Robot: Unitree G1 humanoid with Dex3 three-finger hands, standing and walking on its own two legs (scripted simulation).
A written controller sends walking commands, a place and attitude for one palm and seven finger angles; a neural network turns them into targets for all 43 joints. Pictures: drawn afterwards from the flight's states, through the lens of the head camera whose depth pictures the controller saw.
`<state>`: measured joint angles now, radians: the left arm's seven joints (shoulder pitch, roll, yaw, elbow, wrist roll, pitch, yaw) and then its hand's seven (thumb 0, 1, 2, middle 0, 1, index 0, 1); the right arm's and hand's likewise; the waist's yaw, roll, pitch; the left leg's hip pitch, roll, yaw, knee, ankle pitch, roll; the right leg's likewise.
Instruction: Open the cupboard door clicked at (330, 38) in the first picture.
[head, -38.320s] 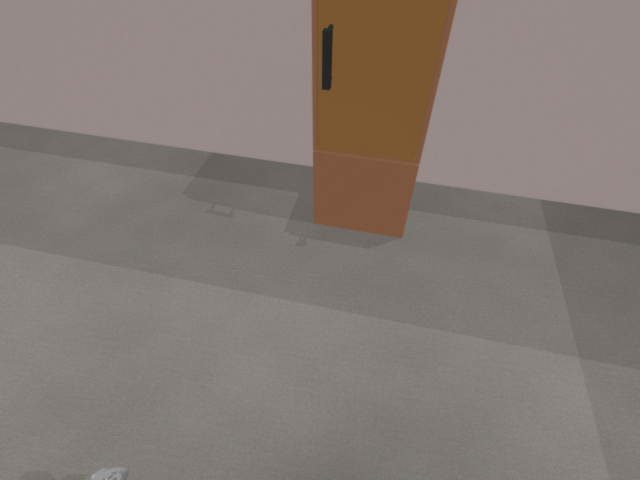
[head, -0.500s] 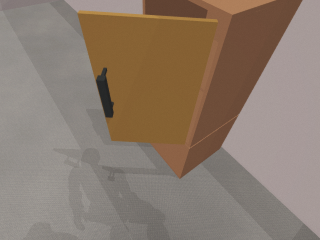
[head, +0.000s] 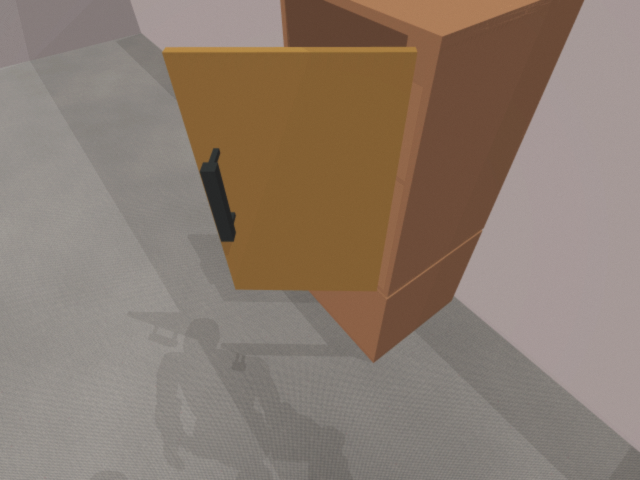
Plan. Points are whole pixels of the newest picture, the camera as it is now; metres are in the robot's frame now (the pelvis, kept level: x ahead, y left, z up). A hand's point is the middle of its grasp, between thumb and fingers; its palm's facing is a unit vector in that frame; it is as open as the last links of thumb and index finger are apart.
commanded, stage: come to a stop and stand still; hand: left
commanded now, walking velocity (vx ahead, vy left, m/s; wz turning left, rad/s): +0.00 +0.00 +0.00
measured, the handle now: (222, 196) +0.57 +0.22 +0.00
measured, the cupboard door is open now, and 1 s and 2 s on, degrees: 51 51 51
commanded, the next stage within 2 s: look again from close up in 1.20 s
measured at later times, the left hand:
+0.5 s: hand out of the picture +0.03 +0.13 -0.17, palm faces +0.02 -0.98 -0.21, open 7.3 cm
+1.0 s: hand out of the picture +0.05 +0.11 -0.17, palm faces +0.04 -0.98 -0.21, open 7.4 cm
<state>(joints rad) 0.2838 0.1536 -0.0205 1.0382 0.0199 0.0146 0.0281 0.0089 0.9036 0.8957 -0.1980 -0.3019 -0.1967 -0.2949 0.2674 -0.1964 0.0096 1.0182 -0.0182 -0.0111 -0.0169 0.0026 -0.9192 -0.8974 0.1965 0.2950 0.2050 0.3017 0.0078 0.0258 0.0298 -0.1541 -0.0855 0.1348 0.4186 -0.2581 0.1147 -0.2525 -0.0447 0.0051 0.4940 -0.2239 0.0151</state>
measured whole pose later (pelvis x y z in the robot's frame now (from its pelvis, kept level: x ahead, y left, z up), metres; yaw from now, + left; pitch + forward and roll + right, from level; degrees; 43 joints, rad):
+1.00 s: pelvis +0.05 -0.06 +0.00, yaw +1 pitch +0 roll +0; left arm 0.26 0.16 -0.01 1.10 0.01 -0.02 0.04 0.01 0.92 0.90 -0.20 -0.30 -0.20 -0.30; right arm 0.25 -0.16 0.01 1.15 -0.01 -0.03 -0.04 0.00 -0.91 -0.90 0.19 0.29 0.20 0.30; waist 0.01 0.00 0.04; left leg -0.09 0.00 0.08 0.40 -0.30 0.01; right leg -0.17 0.04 -0.05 0.44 -0.27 -0.06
